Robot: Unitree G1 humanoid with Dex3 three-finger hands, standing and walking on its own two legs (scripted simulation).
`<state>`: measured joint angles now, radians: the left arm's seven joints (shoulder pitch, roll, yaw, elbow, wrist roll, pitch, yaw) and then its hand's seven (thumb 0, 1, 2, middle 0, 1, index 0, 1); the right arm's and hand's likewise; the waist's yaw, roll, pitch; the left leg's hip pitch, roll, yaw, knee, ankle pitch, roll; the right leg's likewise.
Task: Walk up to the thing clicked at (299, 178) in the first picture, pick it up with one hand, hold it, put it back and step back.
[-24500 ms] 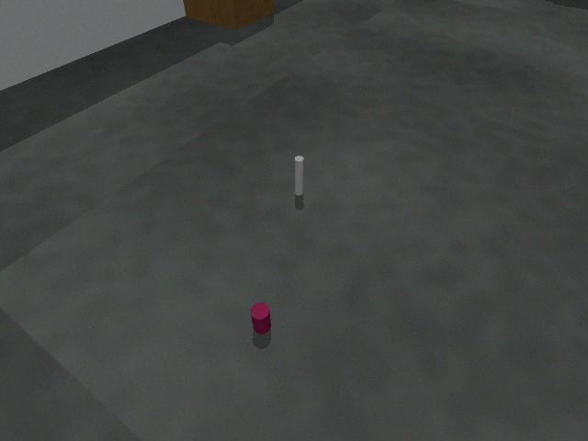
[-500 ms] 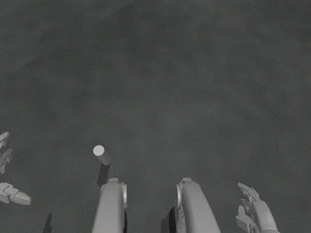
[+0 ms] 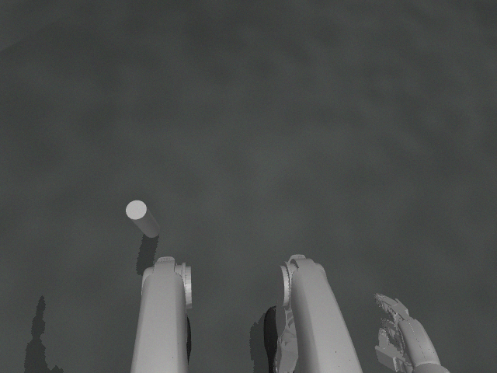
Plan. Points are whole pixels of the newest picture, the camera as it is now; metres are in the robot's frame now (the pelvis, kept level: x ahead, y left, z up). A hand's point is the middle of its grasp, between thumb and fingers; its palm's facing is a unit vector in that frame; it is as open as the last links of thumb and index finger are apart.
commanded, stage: go down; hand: left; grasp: from the side
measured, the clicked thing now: (145, 221) +0.42 +0.22 -0.37
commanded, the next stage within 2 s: approach in 0.98 s
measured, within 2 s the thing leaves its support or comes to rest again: neither
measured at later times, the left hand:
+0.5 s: hand out of the picture +0.36 +0.39 -0.06, palm faces +0.11 -0.99 -0.13, open 17.5 cm
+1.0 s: hand out of the picture +0.36 +0.40 -0.07, palm faces +0.11 -0.99 -0.11, open 17.6 cm
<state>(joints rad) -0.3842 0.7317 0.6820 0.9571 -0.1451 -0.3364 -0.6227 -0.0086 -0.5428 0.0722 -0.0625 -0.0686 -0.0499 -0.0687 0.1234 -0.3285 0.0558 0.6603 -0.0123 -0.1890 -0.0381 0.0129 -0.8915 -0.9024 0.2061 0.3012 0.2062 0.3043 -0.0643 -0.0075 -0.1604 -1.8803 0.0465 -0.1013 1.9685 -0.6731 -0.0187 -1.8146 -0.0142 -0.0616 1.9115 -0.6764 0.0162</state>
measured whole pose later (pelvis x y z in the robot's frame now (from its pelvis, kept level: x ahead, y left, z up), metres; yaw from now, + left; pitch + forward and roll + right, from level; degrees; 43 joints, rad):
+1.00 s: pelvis -0.01 +0.00 -0.07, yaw -1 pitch +32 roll -7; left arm -0.53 0.86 0.77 1.04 -0.18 -0.35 -0.74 -0.01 -0.57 0.08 -0.05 -0.06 -0.04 -0.07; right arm 0.11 -0.36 0.09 0.67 -0.03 -0.18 -0.02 0.01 -0.91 -0.91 0.21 0.30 0.21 0.30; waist -0.08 -0.02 -0.11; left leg -2.08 0.03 -0.12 2.19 -0.68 -0.02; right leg -2.01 -0.02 -0.06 2.13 -0.69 0.02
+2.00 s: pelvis -0.03 +0.02 -0.19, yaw -10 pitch +15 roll -14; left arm -0.56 0.76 0.64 1.35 -0.21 -0.98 -0.47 -0.01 -0.60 0.02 -0.07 -0.09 -0.07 -0.09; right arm -0.15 -0.37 0.39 0.62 -0.27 -0.11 0.10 0.01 -0.93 -0.91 0.21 0.30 0.21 0.31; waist -0.21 -0.22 0.21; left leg -2.22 0.02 -0.33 2.65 -0.71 -0.03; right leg -2.09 0.06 -0.19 2.44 -0.65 0.06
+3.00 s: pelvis -0.03 +0.03 -0.19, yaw -12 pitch +12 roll -18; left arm -0.59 0.78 0.47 1.39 -0.11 -1.11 -0.10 0.00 0.22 0.59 -0.58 -0.54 -0.56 -0.54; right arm -0.18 -0.37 0.49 0.56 -0.35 -0.01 0.15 0.00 -0.88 -0.90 0.21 0.30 0.21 0.30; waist -0.23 -0.26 0.29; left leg -2.21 0.02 -0.39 2.68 -0.72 -0.01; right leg -2.05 0.08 -0.24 2.42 -0.63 0.07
